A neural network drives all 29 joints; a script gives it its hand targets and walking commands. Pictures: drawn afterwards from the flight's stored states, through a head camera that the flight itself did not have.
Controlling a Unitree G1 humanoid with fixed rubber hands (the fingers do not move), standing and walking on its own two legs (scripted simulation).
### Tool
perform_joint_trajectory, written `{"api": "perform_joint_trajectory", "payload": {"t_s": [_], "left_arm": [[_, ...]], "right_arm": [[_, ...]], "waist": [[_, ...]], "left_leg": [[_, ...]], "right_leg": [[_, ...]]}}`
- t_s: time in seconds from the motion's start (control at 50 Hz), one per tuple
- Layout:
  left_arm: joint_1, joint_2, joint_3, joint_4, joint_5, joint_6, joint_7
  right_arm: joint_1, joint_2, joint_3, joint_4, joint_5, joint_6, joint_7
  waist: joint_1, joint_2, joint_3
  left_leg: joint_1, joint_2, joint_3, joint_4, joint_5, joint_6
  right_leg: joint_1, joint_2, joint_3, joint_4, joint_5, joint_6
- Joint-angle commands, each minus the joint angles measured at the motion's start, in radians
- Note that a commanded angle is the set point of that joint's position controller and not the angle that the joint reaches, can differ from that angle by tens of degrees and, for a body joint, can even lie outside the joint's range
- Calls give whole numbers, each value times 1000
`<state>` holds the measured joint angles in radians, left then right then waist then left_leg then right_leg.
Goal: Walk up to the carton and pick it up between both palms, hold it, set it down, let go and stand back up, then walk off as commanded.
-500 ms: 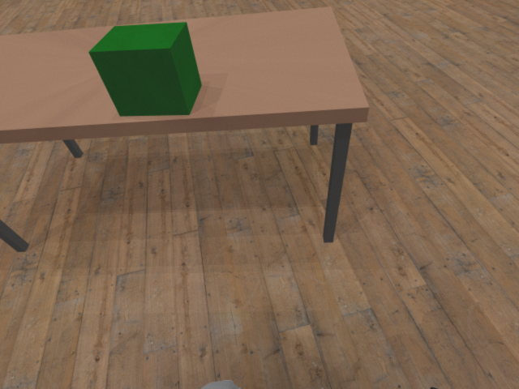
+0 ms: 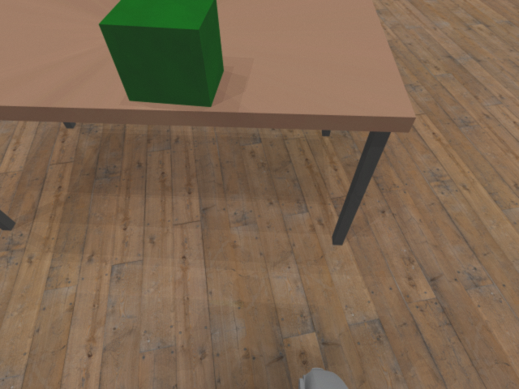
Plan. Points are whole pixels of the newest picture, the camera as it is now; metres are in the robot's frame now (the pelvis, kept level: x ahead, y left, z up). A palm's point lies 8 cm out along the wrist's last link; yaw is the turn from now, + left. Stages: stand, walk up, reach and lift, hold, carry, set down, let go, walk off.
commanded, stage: walk up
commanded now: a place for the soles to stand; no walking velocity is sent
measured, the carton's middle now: (170, 50) +0.84 +0.22 +0.07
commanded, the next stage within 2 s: none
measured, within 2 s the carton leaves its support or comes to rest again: neither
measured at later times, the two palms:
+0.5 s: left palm out of the picture +0.11 +0.37 -0.08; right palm (405, 364) +0.18 -0.24 -0.12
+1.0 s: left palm (32, 373) +0.17 +0.35 -0.07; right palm (409, 335) +0.23 -0.26 -0.13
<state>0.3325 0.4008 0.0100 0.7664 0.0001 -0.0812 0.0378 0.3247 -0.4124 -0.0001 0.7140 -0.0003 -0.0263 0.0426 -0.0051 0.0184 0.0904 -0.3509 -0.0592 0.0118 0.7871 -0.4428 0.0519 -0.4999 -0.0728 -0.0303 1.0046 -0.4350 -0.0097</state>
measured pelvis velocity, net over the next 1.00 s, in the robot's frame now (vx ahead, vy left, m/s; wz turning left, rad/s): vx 0.13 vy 0.03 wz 0.03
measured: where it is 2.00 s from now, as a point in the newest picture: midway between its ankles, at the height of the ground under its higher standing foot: (231, 380)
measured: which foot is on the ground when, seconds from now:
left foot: down 0.00-0.06, up 0.08-0.46, down 0.48-0.92, up 0.94-1.00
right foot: up 0.00-0.04, down 0.06-0.48, up 0.50-0.90, down 0.92-1.00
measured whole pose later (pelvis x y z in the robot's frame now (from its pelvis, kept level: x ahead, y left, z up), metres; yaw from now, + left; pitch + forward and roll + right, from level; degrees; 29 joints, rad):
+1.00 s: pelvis +0.13 +0.03 -0.01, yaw +2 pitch -1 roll +1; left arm 0.38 0.40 0.01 0.77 0.00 -0.13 0.05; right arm 0.27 -0.41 0.00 0.71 0.00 0.01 0.06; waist 0.00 0.07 0.09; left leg -0.47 -0.03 0.00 1.06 -0.49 0.04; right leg -0.42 -0.07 -0.06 0.90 -0.45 -0.01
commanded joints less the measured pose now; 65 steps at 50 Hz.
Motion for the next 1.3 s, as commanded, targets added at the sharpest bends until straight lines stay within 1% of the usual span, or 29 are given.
{"api": "perform_joint_trajectory", "payload": {"t_s": [0.0,0.02,0.04,0.06,0.1,0.16,0.24,0.36,0.42,0.44,0.46,0.48,0.5,0.54,0.58,0.62,0.8,0.84,0.86,0.88,0.9,0.92,0.94,0.98,1.02,1.06,1.14,1.24,1.28], "left_arm": [[171,226,84,21,-6,-66,23],[333,321,117,58,24,-72,32],[332,400,149,29,23,-70,39],[312,433,167,34,10,-62,39],[222,400,152,3,15,-56,46],[189,346,136,-16,17,-57,42],[149,350,136,-20,14,-60,30],[33,425,156,-60,26,-50,29],[-57,376,129,-63,20,-35,20],[-75,278,95,-60,32,-30,18],[-48,154,58,-74,13,-28,24],[-53,239,74,-59,10,-11,34],[-105,330,89,-53,14,-11,31],[-36,336,100,-8,9,-9,20],[57,311,101,9,3,2,11],[73,302,100,17,8,-3,8],[8,291,87,-19,10,-31,24],[82,242,84,-2,-1,-59,25],[224,236,92,53,5,-69,29],[369,313,123,79,18,-76,45],[390,419,154,69,38,-74,51],[356,470,170,54,23,-66,52],[290,459,168,31,16,-61,57],[217,399,157,10,14,-61,60],[213,360,137,2,20,-63,60],[232,354,134,-7,9,-67,60],[187,401,161,-40,20,-51,54],[128,416,154,-39,26,-51,48],[15,418,150,-73,26,-47,48]], "right_arm": [[-46,-242,-133,-100,-17,2,-7],[-66,-172,-110,-129,-10,-8,1],[14,-97,-82,-136,-17,-14,8],[-71,-213,-103,-126,-37,0,-1],[-112,-243,-120,-107,-40,8,-3],[-64,-213,-127,-69,-25,6,16],[-85,-206,-124,-77,-31,14,23],[-150,-243,-142,-89,-43,5,42],[58,-239,-160,-9,-41,-18,32],[231,-297,-181,56,-52,-27,17],[204,-362,-186,34,-61,-27,1],[117,-381,-188,-12,-37,-29,-3],[66,-400,-191,-24,-25,-18,-2],[-10,-333,-180,-36,-24,-9,-3],[19,-296,-168,-40,-35,-12,-7],[14,-299,-168,-57,-39,-18,-5],[84,-308,-162,-48,-42,0,-2],[-9,-281,-140,-72,-35,12,6],[-106,-250,-133,-103,-23,15,6],[-132,-173,-112,-131,-19,7,6],[-99,-105,-88,-150,-20,7,9],[-146,-186,-109,-137,-34,26,-3],[-159,-232,-119,-114,-40,32,-5],[-158,-227,-122,-110,-43,24,7],[-121,-206,-129,-100,-33,27,10],[-123,-212,-130,-106,-41,38,8],[-200,-221,-130,-106,-40,35,20],[-188,-231,-139,-103,-38,11,30],[-97,-226,-146,-68,-38,4,31]], "waist": [[48,31,-194],[142,-96,-299],[112,-211,-320],[133,-94,-293],[97,-68,-90],[54,-144,-61],[56,-200,-50],[38,-287,-29],[-91,-116,-127],[-182,156,-139],[-176,391,-74],[-145,220,-73],[-139,106,-45],[-74,47,9],[-62,169,-28],[-52,98,-49],[-96,152,-114],[-32,155,-128],[56,96,-145],[146,-108,-205],[133,-290,-182],[137,-135,-162],[114,-119,-89],[76,-73,-68],[46,-156,-53],[51,-159,-73],[68,-257,-78],[55,-249,-84],[-9,-270,-107]], "left_leg": [[77,156,-194,44,696,103],[-157,75,-129,310,486,37],[-419,17,-67,420,-106,-15],[-523,16,-143,458,-156,-6],[-563,87,-134,497,-106,-10],[-480,102,-128,439,28,-18],[-450,126,-81,351,22,-30],[-349,184,-93,128,-67,-20],[24,114,-43,-153,72,-16],[222,92,-128,-263,-26,-21],[245,221,-554,-458,-192,11],[233,329,-796,-596,-389,30],[147,362,-851,-655,-514,57],[84,302,-696,-578,-379,28],[118,221,-523,-534,-207,-21],[149,265,-529,-483,-112,40],[279,299,-488,-314,207,193],[106,270,-372,-185,421,233],[-94,214,-244,-35,394,168],[-270,111,-125,225,383,81],[-521,13,-61,421,-72,-11],[-560,17,-166,461,-150,-16],[-576,62,-173,483,-128,-9],[-595,114,-144,488,-51,-25],[-546,120,-109,507,-29,-22],[-498,109,-111,465,64,-27],[-509,155,-80,343,-72,-42],[-408,154,-37,201,-76,-22],[-236,155,-80,57,-54,-7]], "right_leg": [[330,37,-50,-574,272,-51],[622,-103,200,-550,291,-103],[806,-400,591,-564,317,-172],[767,-443,686,-590,215,-259],[589,-419,607,-596,197,-290],[494,-289,327,-536,453,-217],[435,-298,268,-522,466,-240],[291,-352,277,-503,124,-266],[90,-258,126,-217,98,-182],[-97,-123,-37,126,139,-84],[-387,32,-75,343,-148,-23],[-425,66,-6,374,-175,-35],[-393,28,43,353,-132,-31],[-309,-10,35,300,-23,-37],[-260,-16,19,224,42,-12],[-265,-35,16,200,59,-15],[-205,-12,-24,-93,-126,-28],[48,14,-52,-331,-44,-49],[317,36,-53,-481,156,-55],[562,-27,89,-515,176,-60],[649,-310,548,-596,181,-116],[582,-423,732,-653,104,-166],[549,-447,741,-644,143,-204],[589,-385,570,-554,367,-215],[495,-314,389,-476,680,-195],[486,-273,341,-458,733,-153],[461,-309,346,-433,490,-265],[356,-317,312,-420,383,-267],[218,-316,254,-346,272,-246]]}}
